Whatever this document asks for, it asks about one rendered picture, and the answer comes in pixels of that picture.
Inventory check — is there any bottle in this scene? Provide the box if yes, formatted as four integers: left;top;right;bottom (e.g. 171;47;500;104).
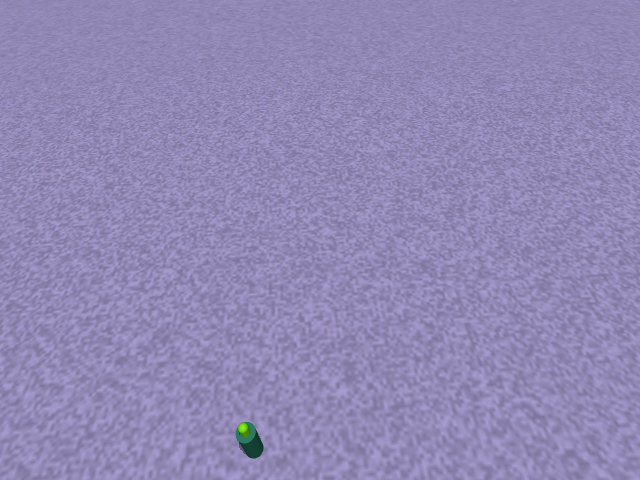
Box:
236;422;263;459

